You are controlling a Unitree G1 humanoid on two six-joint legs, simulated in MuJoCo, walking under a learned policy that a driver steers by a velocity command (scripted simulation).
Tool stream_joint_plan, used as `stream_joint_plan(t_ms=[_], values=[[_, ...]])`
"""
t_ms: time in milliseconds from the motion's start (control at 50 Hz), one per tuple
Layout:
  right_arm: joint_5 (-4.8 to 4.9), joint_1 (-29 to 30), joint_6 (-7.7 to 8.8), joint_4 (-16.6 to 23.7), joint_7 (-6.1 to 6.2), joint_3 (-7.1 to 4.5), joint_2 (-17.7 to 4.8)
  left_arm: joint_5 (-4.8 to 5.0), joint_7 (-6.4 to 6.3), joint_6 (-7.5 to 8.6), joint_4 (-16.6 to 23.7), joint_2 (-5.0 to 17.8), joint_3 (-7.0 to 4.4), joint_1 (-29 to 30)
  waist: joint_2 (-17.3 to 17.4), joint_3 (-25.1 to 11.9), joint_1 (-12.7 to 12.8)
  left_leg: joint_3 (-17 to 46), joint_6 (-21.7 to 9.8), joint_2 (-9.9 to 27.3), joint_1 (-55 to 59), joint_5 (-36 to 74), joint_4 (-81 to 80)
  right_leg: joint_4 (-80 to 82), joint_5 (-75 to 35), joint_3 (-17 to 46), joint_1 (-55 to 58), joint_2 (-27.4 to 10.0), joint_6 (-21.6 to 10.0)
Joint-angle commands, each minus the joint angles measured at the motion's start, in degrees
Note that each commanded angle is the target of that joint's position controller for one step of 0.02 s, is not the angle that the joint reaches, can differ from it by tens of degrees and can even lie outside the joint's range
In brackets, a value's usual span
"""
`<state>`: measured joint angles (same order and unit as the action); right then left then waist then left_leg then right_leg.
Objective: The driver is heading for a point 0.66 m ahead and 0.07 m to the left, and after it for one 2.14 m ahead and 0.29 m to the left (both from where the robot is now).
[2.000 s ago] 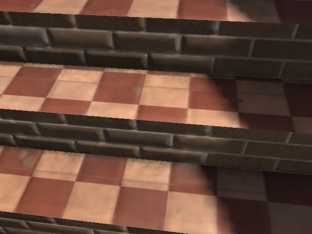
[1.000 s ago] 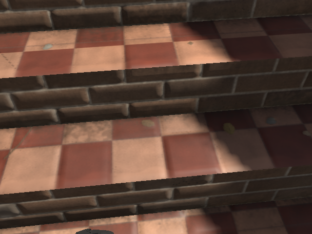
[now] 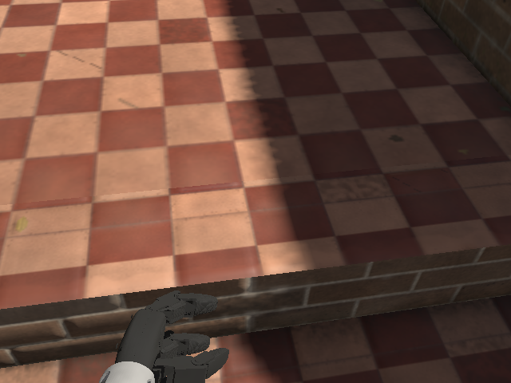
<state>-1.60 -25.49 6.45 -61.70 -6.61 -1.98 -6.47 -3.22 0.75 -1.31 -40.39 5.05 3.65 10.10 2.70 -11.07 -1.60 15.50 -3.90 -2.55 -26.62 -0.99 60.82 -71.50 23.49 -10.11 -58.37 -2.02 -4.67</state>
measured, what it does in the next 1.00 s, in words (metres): climbs: left foot, then right foot 0.20 m higher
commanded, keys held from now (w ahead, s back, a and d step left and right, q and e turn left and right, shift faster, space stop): q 0.40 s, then w+q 0.04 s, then w+e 0.56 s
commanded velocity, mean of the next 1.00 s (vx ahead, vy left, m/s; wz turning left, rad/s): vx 0.21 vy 0.00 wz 0.17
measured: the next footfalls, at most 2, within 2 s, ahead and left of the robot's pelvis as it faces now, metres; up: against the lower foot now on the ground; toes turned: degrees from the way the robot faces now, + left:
left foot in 0.42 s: +0.13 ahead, +0.13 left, +0.00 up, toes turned +16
right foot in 0.92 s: +0.41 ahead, -0.09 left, +0.20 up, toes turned +8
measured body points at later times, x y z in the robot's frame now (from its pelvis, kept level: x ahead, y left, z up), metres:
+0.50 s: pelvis +0.08 +0.02 +0.11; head +0.08 +0.05 +0.56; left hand +0.25 +0.31 +0.05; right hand +0.27 -0.19 +0.01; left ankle +0.09 +0.12 -0.61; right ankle +0.11 -0.11 -0.56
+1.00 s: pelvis +0.29 -0.02 +0.18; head +0.30 -0.03 +0.63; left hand +0.46 +0.23 +0.09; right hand +0.35 -0.24 +0.02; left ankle +0.11 +0.12 -0.54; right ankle +0.37 -0.10 -0.41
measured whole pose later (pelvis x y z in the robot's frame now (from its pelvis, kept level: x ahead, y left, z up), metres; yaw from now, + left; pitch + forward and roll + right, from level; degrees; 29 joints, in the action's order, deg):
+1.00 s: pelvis +0.29 -0.02 +0.18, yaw +8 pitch +11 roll -3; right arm -7.0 -18.6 4.9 -60.6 -8.5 -0.4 -12.9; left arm -2.4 5.4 -0.5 -47.5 11.6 2.4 0.1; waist 4.4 -12.3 2.8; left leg -3.3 -6.6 11.3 -13.3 -1.2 31.9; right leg -81.6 34.7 -7.0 -59.4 3.2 -5.7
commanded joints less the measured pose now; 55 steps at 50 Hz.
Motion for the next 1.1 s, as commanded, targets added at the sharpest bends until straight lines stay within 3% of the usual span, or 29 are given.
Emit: stream_joint_plan(t_ms=[20, 40, 80, 140, 200, 260, 300, 400, 420, 440, 460, 480, 500, 520, 560, 660, 760, 820, 840, 860, 880, 920, 940, 960, 980, 1000, 1020, 1040, 1100], values=[[1.61, 1.3, -2.21, 3.5, 0.24, -2.85, -4.8, 0.9, -0.15, 4.01, -5.2, 16.2, -6.08, -10.2, -8.8, 1.4, 3.7, 1.6, -1.4, 0.2, -31.7, 3.2, 52.0, 49.6, 26.8, 50.4, 27.4, -17.8, -12.9], [0.24, 1.2, -2.56, 2.2, 1.45, -2.22, -2.8, 2.01, 0.51, 5.26, -7.7, 8.4, -4.53, -6.9, 1.0, 3.6, 0.4, -1.6, -2.7, 1.9, -31.0, 0.8, 51.2, 46.8, 20.6, 37.9, 23.4, -16.8, -11.2], [0.13, 2.7, -3.78, 2.4, 2.41, -0.8, 0.1, 3.1, 0.05, 6.6, -8.1, -2.1, -1.87, -0.3, 2.4, 3.4, -3.9, -1.5, -3.6, 5.0, -28.1, -5.3, 44.2, 47.7, 6.9, 22.5, 19.7, -11.6, -6.3], [0.55, 10.2, -3.78, 5.2, 2.36, 0.06, -2.2, 0.75, -1.67, 7.17, -6.8, 2.6, -3.77, -4.3, 0.2, -1.0, -1.1, -6.6, 0.4, 5.7, -30.5, -3.4, 36.9, 48.0, -7.7, 8.6, 27.1, -9.2, -5.2], [1.19, 16.6, -3.49, 8.8, 1.26, -0.1, -7.7, -0.27, -0.62, 5.47, -4.0, 9.6, -5.89, -4.8, -5.2, -1.9, 0.5, -13.3, 2.4, 4.4, -27.2, -8.6, 40.9, 54.9, -9.2, 2.8, 28.7, -10.0, -6.5], [0.08, 13.4, -3.29, 8.5, 1.4, -1.06, -11.5, 0.57, 0.36, 5.92, 0.0, 11.9, -5.89, -0.1, -2.5, 0.8, -1.5, -11.0, 2.8, 6.3, -21.8, -7.4, 33.3, 57.4, -5.8, 1.7, 28.4, -12.5, -6.7], [-2.27, 17.1, -4.46, 10.7, 0.5, -0.56, -10.7, 2.32, 0.08, 7.72, 1.3, 14.9, -7.05, 1.7, -3.4, 1.6, -1.2, -14.5, 2.7, 9.0, -13.5, -14.7, 9.8, 60.0, -9.5, -1.1, 34.3, -11.9, -4.3], [-0.34, 9.8, -2.38, 12.9, 2.91, -1.2, -11.6, 1.17, 0.84, 9.13, -1.3, 14.6, -7.58, -2.2, -5.1, 3.4, -3.5, -14.4, 2.1, 6.2, -2.0, -10.3, -27.4, 48.2, -21.5, 2.4, 50.8, -20.2, -7.3], [-0.59, 8.1, -1.1, 11.2, 3.87, -2.53, -13.9, 1.49, 1.28, 8.0, -2.8, 10.8, -6.93, -7.0, -0.9, 2.3, -1.5, -13.4, -0.4, 3.7, 4.1, -6.9, -35.2, 40.5, -12.7, 0.4, 49.8, -16.4, -4.3], [-1.82, 9.1, -0.21, 11.6, 5.48, -3.8, -16.8, 1.38, 1.41, 7.15, -2.5, 5.1, -5.89, -11.8, 9.8, 1.2, 3.0, -3.0, -8.1, 8.2, 11.0, 13.0, -37.0, 26.2, 0.1, -4.9, 39.8, -8.5, 0.6], [2.16, 8.4, -0.24, 12.5, 6.72, -6.07, -24.2, 0.3, 0.94, 7.49, 1.4, 8.4, -5.6, -9.9, 18.5, -1.6, 0.7, 19.5, -19.2, 16.5, 25.0, -11.2, -42.4, 16.3, 7.4, -0.8, 14.5, 0.0, 6.4], [-0.81, 1.9, -0.01, 7.9, 6.83, -6.51, -22.6, -0.36, 2.55, 6.39, -1.6, 7.9, -4.61, -6.8, 10.8, 2.5, -5.8, 26.3, -17.3, 16.7, 26.0, -39.4, -46.6, -3.9, 4.3, 9.6, 2.6, 0.4, 5.0], [-2.26, 2.5, 0.15, 6.3, 6.0, -6.19, -20.7, 0.67, 3.04, 5.27, -3.2, 7.3, -4.52, -7.4, 11.6, 7.5, -5.9, 26.6, -15.7, 16.9, 24.2, -38.0, -44.9, -20.6, -1.1, 16.7, -7.9, 3.2, 2.4], [-2.89, 4.2, -0.87, 6.7, 5.44, -4.98, -17.4, 2.57, 2.42, 5.08, -6.8, 10.5, -6.18, -10.3, 3.9, 9.0, -4.7, 20.5, -13.3, 16.2, 19.8, -33.7, -42.6, -30.5, -6.1, 20.7, -11.1, 4.8, -0.2], [-2.32, 9.6, -3.76, 6.1, 4.35, -2.33, -12.4, 2.95, 2.75, 5.26, -9.3, 9.0, -5.33, -14.9, -3.2, 8.0, 0.2, 15.5, -12.7, 15.9, 9.8, -35.5, -41.8, -40.3, -17.4, 22.3, -11.9, 5.6, -4.9], [-1.92, 5.8, -2.98, 3.9, 5.05, 1.41, -8.2, 1.7, 2.9, 5.16, -12.1, 8.8, -4.42, -17.7, 1.8, 5.1, -1.1, 5.0, -12.7, 18.1, 19.0, -26.8, -44.6, -58.9, -12.8, 19.7, -24.9, 4.8, -6.3], [-4.83, -1.0, -0.93, -0.6, 4.25, 3.08, -6.1, 2.4, 1.29, 3.94, -7.0, 3.9, -0.47, -9.2, 0.7, 7.8, -2.3, -4.5, -12.0, 21.7, 27.5, -20.5, -50.7, -63.1, -6.3, 18.0, -40.1, -0.8, -9.7], [-7.21, -1.1, -0.48, -0.2, 2.85, 3.23, -6.9, 1.36, 1.69, 2.55, -1.1, 5.8, -0.62, 1.6, 0.0, 6.6, -2.0, -16.0, -8.3, 18.2, 16.7, -18.2, -56.3, -37.6, -12.5, 9.8, -28.2, -6.1, -9.4], [-5.24, 6.4, -0.99, 3.6, 1.41, 1.86, -11.9, 0.96, 2.72, 1.11, 1.3, 8.4, -0.44, 7.2, 0.0, 8.5, 0.8, -19.2, -8.7, 18.1, 1.6, -16.0, -66.9, -20.2, 4.4, 4.8, -7.6, -5.1, -9.0], [-4.35, 2.0, -1.72, 1.0, -0.06, 1.4, -14.4, 0.8, 3.94, -1.2, 2.7, 7.1, 0.57, 9.0, 4.6, 8.7, 0.8, -17.4, -12.5, 19.8, -8.5, -10.7, -70.7, -19.8, 8.2, 2.1, 5.3, -2.0, -8.2], [-3.3, 5.8, -0.63, 3.4, -0.22, 1.38, -17.2, 0.53, 5.85, -1.45, -0.7, 5.5, 0.2, 0.5, 7.5, 9.0, 5.0, -20.2, -13.1, 21.4, -4.6, 5.8, -68.4, -23.1, 5.6, -1.0, 9.1, 0.2, -6.1], [-2.03, 11.0, 0.16, 5.9, -0.71, -0.92, -24.1, 1.31, 6.81, -0.62, -4.4, 8.8, -1.24, -16.3, 9.2, 0.6, 13.0, -25.7, -15.4, 22.7, 18.7, 65.4, -52.6, -8.5, -1.6, -4.7, 9.5, 8.4, -6.2], [-2.07, 8.5, 0.87, 5.1, -0.91, -0.82, -22.1, 1.7, 6.47, -0.05, -5.6, 11.0, -2.09, -18.7, 9.6, -2.7, 11.5, -27.3, -13.8, 21.0, 27.2, 82.5, -42.0, 3.4, -1.0, -2.9, 14.6, 10.9, -6.9], [-6.78, -0.8, 0.56, 2.8, -1.5, 0.12, -15.7, 1.66, 5.2, 0.01, -9.4, 14.4, -2.88, -27.2, 0.3, -14.5, 9.2, -25.0, -8.7, 15.6, 14.6, 71.6, -24.6, 6.6, -21.1, 15.4, 36.1, 7.1, -12.8], [-7.32, 1.3, -0.68, 5.0, -2.93, 0.6, -12.7, 1.03, 3.75, -0.39, -14.4, 19.6, -4.25, -44.1, -9.8, -20.1, 14.7, -19.4, -7.2, 7.6, -3.6, 39.8, -7.1, 30.7, -3.6, 40.7, 53.7, 0.9, -17.3], [-5.71, 7.6, -2.28, 5.3, -3.56, -0.15, -10.7, -0.79, 3.08, 0.17, -18.2, 23.3, -5.79, -52.5, -17.3, -10.4, 17.1, -9.5, -5.4, -0.8, -24.3, 7.2, 18.5, 49.1, 19.2, 65.5, 56.3, -5.4, -15.4], [-2.09, 10.3, -2.64, 5.5, -1.83, -0.78, -8.8, -0.45, 3.26, 2.36, -21.1, 20.9, -5.35, -52.8, -19.3, -1.4, 14.7, 0.4, -6.3, -2.9, -31.9, 9.5, 39.0, 51.1, 28.8, 65.3, 48.3, -6.2, -7.2], [-1.76, 13.6, -2.67, 7.0, 0.72, -0.17, -6.3, 0.21, 3.41, 4.06, -21.9, 17.3, -4.58, -48.1, -20.8, 4.7, 10.2, 5.9, -8.3, -4.7, -37.3, 12.5, 49.1, 48.1, 27.8, 59.9, 41.5, -4.2, -3.1], [-0.4, 17.1, -2.19, 9.6, 2.27, 2.01, -4.3, 0.83, 3.74, 4.78, -22.4, 10.1, -3.46, -26.7, -3.4, 8.6, -1.7, 4.0, -12.1, -2.8, -45.1, 8.8, 63.2, 42.4, 0.7, 40.0, 29.8, -3.3, 0.4]])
